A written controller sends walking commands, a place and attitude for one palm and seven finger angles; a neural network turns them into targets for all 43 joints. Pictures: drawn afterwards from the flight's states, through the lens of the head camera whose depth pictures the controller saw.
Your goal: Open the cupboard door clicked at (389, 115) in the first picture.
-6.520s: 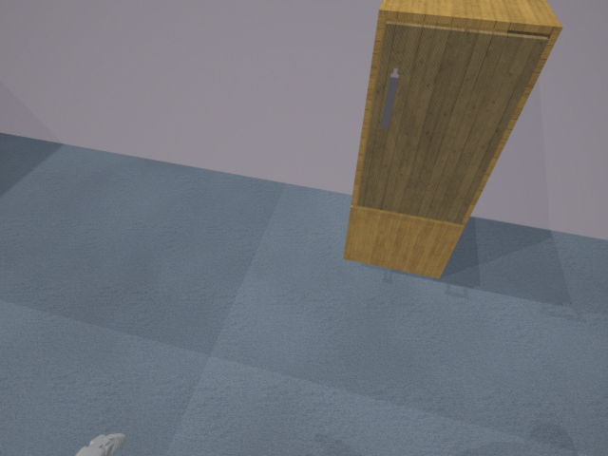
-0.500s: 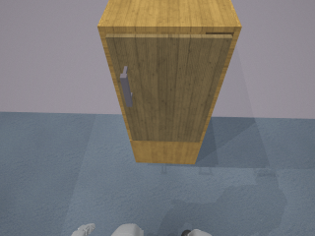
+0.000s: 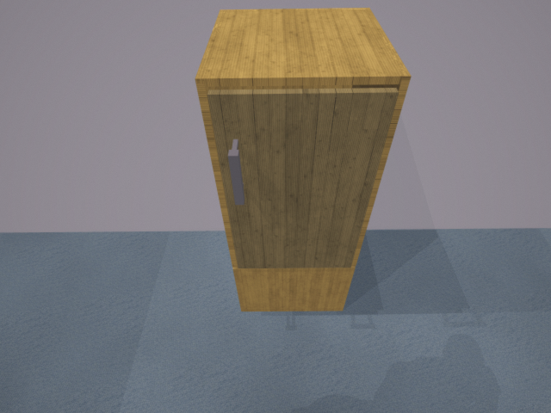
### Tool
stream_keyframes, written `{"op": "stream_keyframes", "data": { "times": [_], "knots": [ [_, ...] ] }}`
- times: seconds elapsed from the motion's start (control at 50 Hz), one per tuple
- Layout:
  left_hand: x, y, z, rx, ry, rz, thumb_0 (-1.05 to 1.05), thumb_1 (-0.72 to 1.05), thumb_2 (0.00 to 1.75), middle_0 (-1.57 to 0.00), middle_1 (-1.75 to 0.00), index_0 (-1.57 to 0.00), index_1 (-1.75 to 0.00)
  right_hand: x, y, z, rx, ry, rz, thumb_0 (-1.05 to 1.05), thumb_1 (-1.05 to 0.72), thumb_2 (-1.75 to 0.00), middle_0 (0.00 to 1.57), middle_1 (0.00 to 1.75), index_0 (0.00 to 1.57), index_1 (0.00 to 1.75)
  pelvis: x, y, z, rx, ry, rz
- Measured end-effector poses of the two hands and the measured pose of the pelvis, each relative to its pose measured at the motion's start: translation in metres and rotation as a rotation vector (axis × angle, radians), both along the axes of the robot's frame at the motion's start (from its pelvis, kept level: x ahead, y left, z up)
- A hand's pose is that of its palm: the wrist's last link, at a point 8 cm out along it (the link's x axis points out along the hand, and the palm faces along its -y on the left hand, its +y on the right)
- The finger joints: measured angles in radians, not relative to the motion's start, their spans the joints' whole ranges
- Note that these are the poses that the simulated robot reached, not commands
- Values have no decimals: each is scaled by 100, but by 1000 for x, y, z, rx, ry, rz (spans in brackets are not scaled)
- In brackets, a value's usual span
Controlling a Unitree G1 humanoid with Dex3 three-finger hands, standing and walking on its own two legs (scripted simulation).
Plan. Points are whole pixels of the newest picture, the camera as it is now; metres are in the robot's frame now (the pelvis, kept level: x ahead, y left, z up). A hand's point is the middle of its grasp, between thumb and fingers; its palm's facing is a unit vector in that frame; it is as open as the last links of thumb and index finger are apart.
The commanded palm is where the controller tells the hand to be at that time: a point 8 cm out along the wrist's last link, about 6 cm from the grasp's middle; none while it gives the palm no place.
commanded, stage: come to a stop and stand still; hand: left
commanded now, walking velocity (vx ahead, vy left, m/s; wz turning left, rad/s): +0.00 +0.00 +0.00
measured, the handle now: (237, 172) +0.59 +0.11 +0.00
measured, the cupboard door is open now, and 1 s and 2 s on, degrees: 0 0 0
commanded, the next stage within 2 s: look again from close up in 0.50 s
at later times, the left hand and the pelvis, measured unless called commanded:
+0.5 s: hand out of the picture -0.01 +0.14 -0.17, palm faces +0.06 -0.98 -0.21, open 7.3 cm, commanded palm none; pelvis -0.02 -0.03 +0.01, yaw +2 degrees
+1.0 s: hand out of the picture -0.03 +0.15 -0.17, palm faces +0.08 -0.98 -0.17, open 7.4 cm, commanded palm none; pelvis -0.01 -0.01 +0.01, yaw +2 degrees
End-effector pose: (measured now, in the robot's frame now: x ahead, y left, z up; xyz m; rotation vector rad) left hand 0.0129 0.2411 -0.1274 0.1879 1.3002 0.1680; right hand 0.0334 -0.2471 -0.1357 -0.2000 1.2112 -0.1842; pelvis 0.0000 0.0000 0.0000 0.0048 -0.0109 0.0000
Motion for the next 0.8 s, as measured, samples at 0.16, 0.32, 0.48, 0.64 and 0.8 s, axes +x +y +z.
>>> {"op": "stream_keyframes", "data": {
  "times": [0.16, 0.32, 0.48, 0.64, 0.8],
  "knots": [
    [-4, -32, -4, -16, -8, 2, 1, 92, 90, -20, -30, -20, -30, -50, 5, -11, 69, 133, -40, 0, -90, -90, 20, 30, 20, 30, -7, -19, 1, 9, -17, 9],
    [-10, -44, -5, -13, -15, 18, 1, 93, 90, -20, -30, -21, -30, -81, 10, -12, 112, 209, -57, 0, -90, -90, 20, 30, 20, 30, -13, -31, 3, 6, -27, 23],
    [-26, -51, -7, -23, 13, 44, 1, 92, 90, -20, -30, -20, -30, -98, 10, -9, 117, 260, -62, 0, -90, -90, 20, 30, 20, 29, -17, -33, 5, 1, -27, 33],
    [-42, -54, -10, -46, 49, 67, 1, 91, 90, -20, -30, -20, -30, -99, 10, -6, 99, 270, -57, 0, -90, -90, 20, 30, 20, 29, -18, -29, 6, -2, -24, 36],
    [-49, -52, -12, -63, 71, 78, 1, 91, 90, -20, -30, -20, -30, -88, 17, -4, 93, 248, -47, 0, -90, -90, 20, 30, 20, 29, -16, -21, 7, -4, -20, 34]
  ]
}}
